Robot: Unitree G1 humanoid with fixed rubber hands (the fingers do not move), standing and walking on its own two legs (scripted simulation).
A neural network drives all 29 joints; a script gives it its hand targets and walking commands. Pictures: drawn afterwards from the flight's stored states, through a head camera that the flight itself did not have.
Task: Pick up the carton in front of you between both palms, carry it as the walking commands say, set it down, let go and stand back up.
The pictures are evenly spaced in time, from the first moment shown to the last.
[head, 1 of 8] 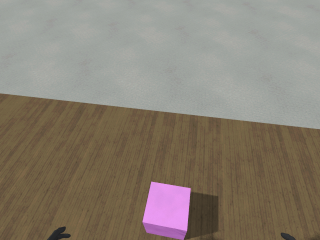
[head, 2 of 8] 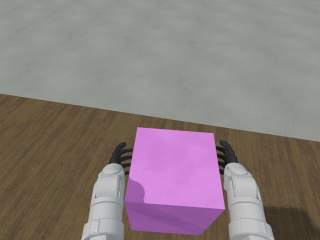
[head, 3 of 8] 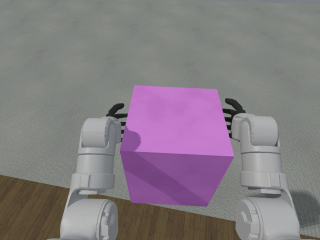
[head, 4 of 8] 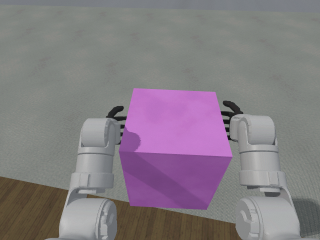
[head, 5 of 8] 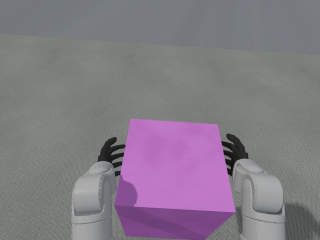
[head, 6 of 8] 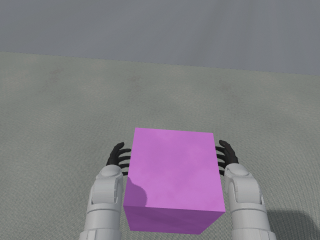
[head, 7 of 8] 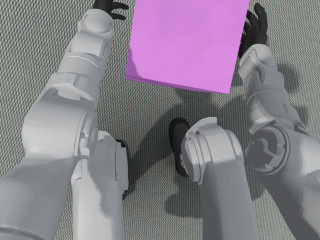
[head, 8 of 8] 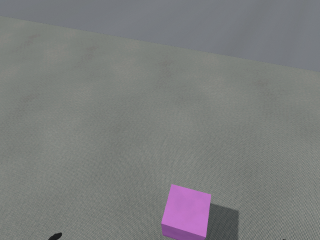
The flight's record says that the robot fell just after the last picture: no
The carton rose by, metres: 0.70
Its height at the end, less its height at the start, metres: -0.09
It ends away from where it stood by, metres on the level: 3.23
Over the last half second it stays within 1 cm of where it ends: yes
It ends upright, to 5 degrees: yes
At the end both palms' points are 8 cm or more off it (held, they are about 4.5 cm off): yes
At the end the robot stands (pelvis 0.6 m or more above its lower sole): yes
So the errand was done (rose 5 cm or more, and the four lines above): yes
